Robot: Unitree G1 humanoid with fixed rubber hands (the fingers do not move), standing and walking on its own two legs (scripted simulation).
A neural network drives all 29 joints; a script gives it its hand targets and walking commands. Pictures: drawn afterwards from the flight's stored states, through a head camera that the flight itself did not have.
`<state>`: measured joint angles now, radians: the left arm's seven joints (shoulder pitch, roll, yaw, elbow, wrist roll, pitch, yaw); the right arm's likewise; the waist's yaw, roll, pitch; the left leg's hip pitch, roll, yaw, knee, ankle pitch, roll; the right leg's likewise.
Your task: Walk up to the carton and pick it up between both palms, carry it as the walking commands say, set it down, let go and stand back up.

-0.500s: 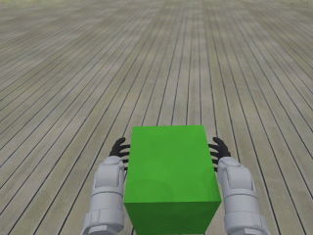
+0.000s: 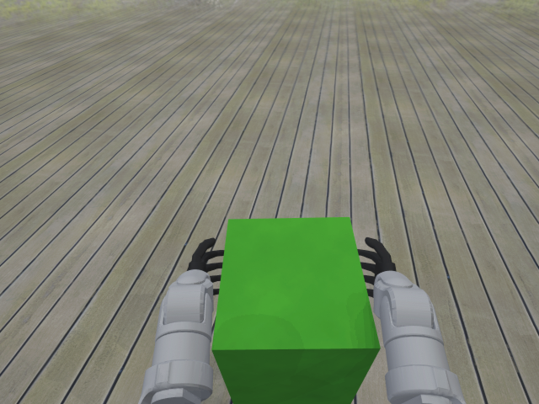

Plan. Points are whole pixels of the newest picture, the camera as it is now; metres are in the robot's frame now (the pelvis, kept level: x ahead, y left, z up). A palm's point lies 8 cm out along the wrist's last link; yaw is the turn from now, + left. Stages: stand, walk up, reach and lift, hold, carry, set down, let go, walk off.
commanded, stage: carry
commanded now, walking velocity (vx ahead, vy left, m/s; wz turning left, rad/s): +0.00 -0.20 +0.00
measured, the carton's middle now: (290, 314) +0.29 +0.00 -0.02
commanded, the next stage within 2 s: none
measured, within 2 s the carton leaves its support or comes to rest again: neither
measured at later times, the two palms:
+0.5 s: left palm (269, 274) +0.30 +0.04 +0.07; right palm (464, 285) +0.28 -0.25 +0.07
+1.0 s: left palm (352, 292) +0.27 -0.09 +0.06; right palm out of the picture +0.27 -0.38 +0.07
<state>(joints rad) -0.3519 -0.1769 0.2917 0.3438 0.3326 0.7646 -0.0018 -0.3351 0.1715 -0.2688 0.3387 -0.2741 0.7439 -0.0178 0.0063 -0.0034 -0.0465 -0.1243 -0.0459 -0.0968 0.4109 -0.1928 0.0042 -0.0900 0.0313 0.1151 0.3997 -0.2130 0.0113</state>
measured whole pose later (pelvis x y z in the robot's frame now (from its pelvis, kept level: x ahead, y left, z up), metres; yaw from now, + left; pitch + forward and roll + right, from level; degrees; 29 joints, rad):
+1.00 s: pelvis -0.01 -0.23 -0.02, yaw +0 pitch +6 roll +0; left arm -0.24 -0.15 0.13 -0.21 0.13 1.17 0.09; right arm -0.23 0.14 -0.13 -0.25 -0.08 1.18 -0.13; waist 0.00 0.00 -0.13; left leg -0.39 0.06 0.15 0.62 -0.34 0.01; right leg -0.42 0.09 -0.20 0.55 -0.26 -0.16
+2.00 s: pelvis -0.07 -0.46 -0.01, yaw -1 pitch +2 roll +1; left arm -0.25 -0.15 0.14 -0.21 0.14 1.19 0.09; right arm -0.25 0.15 -0.14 -0.21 -0.10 1.18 -0.12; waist -0.01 0.00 -0.12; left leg -0.24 0.11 0.15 0.50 -0.26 -0.03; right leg -0.38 0.08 -0.07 0.69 -0.29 0.19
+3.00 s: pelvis -0.19 -0.28 -0.03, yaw +25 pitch +8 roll -1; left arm -0.24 -0.15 0.12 -0.27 0.11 1.11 0.10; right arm -0.23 0.14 -0.13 -0.33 -0.10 1.14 -0.12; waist 0.00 0.05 -0.06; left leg -0.53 -0.16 0.00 0.64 -0.24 0.10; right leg -0.42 -0.04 -0.12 0.66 -0.36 0.03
